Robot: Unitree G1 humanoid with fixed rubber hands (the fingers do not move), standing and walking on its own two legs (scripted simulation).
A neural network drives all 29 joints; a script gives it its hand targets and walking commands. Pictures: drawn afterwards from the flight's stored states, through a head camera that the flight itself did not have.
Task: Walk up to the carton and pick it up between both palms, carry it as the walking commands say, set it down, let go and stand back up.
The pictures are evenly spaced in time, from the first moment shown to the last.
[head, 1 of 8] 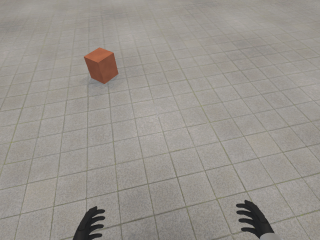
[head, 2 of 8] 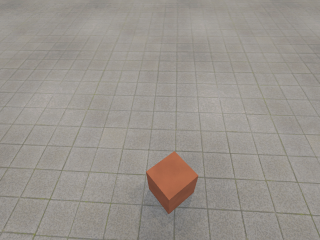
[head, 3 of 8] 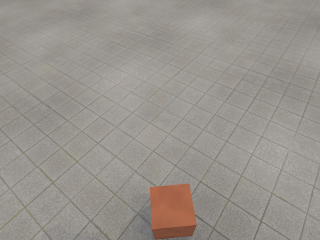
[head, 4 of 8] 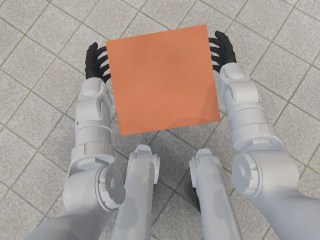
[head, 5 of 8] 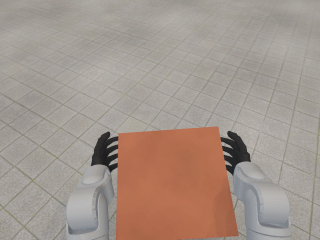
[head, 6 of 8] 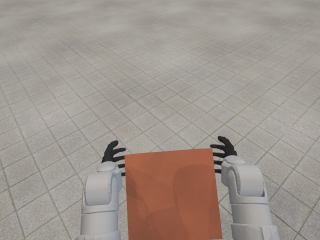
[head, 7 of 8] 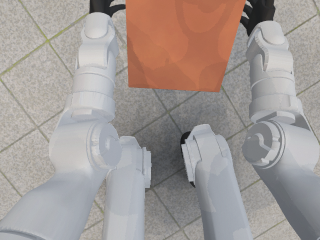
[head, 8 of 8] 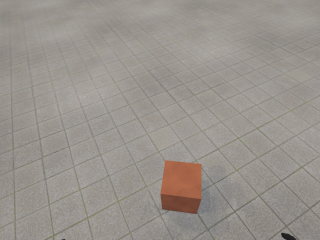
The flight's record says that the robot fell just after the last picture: no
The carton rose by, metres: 0.65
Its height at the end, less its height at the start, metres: +0.00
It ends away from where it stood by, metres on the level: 1.26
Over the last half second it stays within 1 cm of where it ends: yes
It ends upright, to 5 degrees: yes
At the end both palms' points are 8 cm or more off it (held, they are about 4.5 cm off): yes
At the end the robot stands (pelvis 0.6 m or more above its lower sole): yes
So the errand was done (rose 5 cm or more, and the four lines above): yes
